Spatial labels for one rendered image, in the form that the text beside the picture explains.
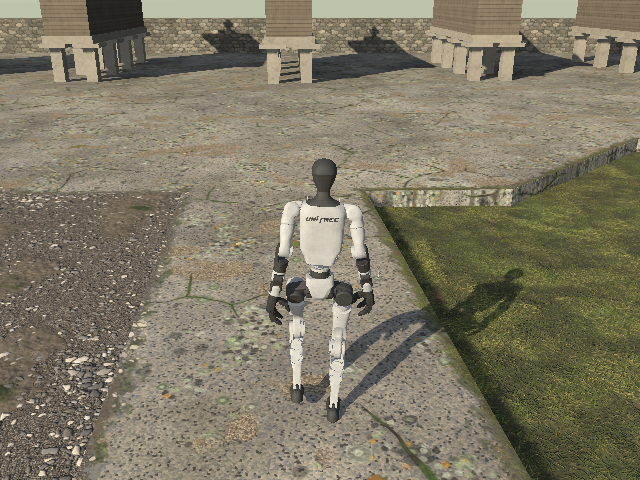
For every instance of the robot left upper arm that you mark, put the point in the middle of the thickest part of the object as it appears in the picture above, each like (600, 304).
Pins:
(290, 211)

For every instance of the robot left shin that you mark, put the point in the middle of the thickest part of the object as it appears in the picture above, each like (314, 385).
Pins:
(296, 356)

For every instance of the left robot hand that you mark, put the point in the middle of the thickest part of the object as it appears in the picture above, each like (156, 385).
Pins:
(271, 309)

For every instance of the right robot hand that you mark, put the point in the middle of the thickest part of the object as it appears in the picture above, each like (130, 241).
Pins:
(368, 301)

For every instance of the robot right upper arm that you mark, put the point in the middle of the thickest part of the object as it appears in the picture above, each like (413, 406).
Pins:
(353, 213)

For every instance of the robot shin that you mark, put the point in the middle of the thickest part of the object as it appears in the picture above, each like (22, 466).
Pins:
(296, 356)
(336, 372)

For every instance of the left robot forearm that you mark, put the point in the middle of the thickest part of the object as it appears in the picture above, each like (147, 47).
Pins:
(278, 274)

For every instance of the robot right shin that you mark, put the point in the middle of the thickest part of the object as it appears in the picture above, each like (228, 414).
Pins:
(336, 372)

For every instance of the right robot forearm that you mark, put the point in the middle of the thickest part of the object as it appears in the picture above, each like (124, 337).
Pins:
(364, 272)

